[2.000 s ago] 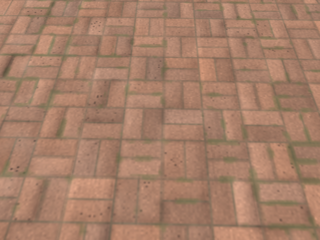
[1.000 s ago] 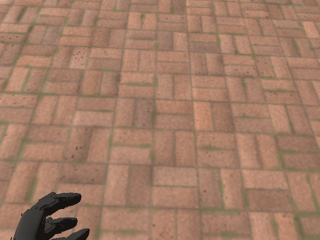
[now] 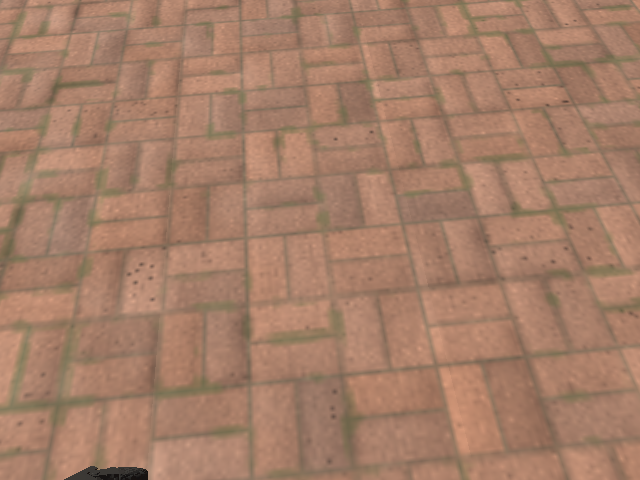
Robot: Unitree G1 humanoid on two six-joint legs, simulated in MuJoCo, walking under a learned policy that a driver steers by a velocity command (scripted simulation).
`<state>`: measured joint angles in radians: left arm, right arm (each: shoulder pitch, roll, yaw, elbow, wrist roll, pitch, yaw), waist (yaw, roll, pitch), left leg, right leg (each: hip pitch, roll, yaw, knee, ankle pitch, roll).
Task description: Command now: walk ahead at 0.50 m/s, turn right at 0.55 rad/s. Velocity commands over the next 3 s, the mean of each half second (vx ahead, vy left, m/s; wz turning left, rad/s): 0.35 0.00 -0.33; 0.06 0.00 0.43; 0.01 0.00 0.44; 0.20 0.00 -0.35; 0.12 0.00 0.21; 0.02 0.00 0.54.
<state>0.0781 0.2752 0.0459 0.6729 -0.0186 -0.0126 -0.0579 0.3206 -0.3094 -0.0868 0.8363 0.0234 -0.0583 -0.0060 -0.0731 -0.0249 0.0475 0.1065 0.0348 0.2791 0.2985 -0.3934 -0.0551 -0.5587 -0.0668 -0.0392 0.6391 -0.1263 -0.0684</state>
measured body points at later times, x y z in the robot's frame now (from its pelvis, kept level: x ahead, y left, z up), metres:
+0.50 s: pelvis +0.27 -0.03 +0.00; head +0.29 -0.03 +0.45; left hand +0.40 +0.24 -0.11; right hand +0.40 -0.30 -0.09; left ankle +0.41 +0.05 -0.72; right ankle +0.14 -0.10 -0.72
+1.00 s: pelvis +0.34 -0.07 +0.01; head +0.37 -0.09 +0.46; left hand +0.42 +0.23 -0.08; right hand +0.52 -0.34 -0.09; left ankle +0.36 +0.05 -0.67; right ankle +0.37 -0.19 -0.72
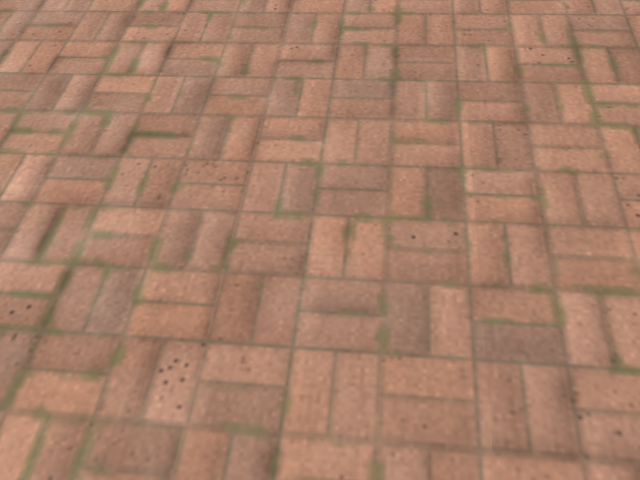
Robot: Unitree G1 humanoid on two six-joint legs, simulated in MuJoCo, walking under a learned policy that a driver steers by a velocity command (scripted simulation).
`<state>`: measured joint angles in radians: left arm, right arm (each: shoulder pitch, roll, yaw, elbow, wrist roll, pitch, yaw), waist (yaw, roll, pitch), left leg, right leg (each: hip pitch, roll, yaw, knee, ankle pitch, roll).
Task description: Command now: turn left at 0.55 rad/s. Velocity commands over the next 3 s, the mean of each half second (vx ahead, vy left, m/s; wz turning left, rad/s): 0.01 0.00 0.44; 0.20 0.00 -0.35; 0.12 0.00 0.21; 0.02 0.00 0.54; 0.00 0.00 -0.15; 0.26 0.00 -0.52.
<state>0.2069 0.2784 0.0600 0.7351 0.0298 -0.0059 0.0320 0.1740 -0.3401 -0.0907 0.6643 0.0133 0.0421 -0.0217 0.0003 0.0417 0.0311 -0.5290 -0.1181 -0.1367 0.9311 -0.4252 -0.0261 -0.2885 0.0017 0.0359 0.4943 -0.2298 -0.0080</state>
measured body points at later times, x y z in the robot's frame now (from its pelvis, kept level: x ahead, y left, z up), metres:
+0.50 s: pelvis +0.00 +0.04 +0.00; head +0.02 +0.07 +0.45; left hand +0.04 +0.35 -0.13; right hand +0.23 -0.17 -0.08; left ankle -0.02 +0.13 -0.74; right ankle +0.02 -0.11 -0.68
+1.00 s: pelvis +0.08 -0.01 +0.01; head +0.10 -0.04 +0.46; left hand +0.12 +0.28 -0.10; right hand +0.23 -0.29 -0.10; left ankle +0.09 +0.14 -0.67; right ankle +0.01 -0.09 -0.74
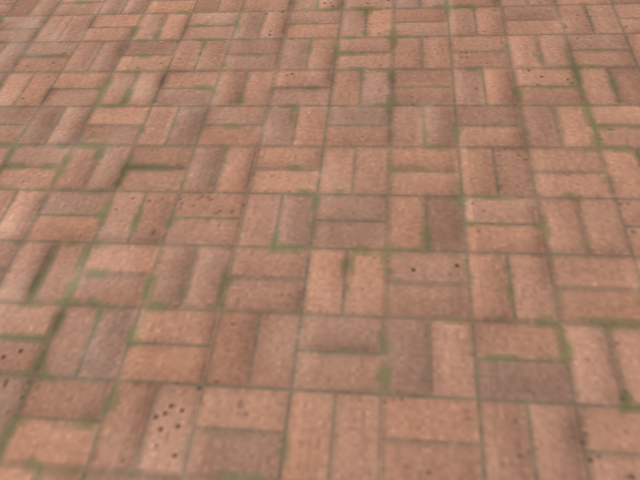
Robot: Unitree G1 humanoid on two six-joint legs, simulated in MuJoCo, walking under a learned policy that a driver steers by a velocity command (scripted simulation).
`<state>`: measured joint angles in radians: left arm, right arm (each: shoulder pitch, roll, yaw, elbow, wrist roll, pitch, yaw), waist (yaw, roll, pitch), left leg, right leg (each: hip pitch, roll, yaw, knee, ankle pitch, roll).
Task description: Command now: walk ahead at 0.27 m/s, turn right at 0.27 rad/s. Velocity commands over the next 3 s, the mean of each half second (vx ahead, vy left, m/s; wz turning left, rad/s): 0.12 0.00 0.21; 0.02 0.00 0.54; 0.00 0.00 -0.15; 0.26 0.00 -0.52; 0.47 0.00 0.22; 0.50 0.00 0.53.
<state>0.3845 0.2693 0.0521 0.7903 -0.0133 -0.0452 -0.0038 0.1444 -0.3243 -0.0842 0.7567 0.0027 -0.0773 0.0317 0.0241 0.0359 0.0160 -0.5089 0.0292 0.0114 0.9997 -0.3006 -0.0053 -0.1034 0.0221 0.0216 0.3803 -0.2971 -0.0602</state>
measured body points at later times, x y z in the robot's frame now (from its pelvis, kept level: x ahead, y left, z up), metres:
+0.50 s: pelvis +0.16 +0.00 -0.01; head +0.21 +0.01 +0.43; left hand +0.29 +0.29 -0.11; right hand +0.33 -0.26 -0.12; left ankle +0.24 +0.09 -0.75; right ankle +0.21 -0.14 -0.70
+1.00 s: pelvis +0.20 -0.04 -0.01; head +0.24 -0.02 +0.44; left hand +0.21 +0.28 -0.10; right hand +0.47 -0.20 -0.11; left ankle +0.14 +0.08 -0.71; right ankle +0.27 -0.14 -0.75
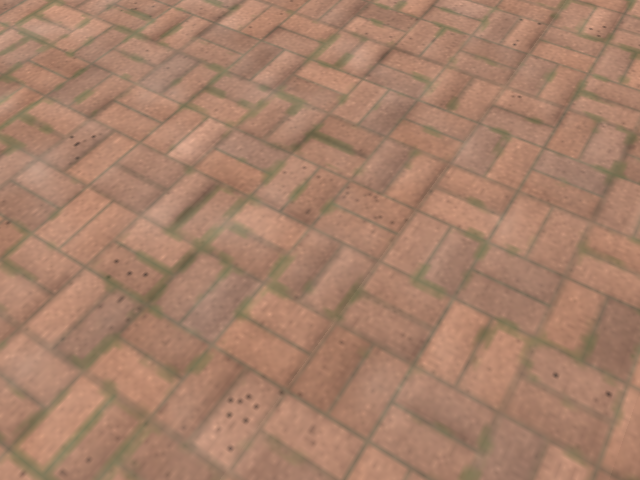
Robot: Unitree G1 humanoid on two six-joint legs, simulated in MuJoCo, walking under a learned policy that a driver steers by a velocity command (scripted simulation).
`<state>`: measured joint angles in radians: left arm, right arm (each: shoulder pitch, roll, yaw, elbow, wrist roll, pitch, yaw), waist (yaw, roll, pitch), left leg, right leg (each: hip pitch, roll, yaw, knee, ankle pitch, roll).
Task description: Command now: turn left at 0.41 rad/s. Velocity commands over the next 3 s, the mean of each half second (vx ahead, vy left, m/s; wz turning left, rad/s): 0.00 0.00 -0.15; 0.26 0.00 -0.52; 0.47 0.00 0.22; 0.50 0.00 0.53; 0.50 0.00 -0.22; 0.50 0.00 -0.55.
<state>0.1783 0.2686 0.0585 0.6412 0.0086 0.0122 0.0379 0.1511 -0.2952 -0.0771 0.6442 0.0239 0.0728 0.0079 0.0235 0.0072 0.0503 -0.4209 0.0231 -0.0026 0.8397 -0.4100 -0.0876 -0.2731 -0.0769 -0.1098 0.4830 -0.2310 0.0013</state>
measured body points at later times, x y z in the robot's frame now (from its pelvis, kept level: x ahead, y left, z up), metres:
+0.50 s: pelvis -0.01 +0.01 +0.00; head +0.02 +0.00 +0.44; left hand +0.15 +0.28 -0.10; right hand +0.12 -0.28 -0.11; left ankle -0.01 +0.13 -0.74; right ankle -0.04 -0.10 -0.72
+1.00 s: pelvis +0.09 -0.02 +0.00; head +0.10 -0.05 +0.45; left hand +0.26 +0.23 -0.09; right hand +0.17 -0.35 -0.09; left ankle +0.25 +0.07 -0.72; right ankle -0.04 -0.09 -0.74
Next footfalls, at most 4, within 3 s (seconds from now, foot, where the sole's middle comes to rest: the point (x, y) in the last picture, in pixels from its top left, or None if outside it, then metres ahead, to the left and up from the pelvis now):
0.08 left None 0.03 0.13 -0.78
0.54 right None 0.00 -0.10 -0.78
1.06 left None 0.28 0.04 -0.78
1.50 right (484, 475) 0.47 -0.27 -0.78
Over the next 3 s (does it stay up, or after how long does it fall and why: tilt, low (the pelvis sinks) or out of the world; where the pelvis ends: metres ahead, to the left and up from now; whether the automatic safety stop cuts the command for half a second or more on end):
stays up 1.17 -0.17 -0.01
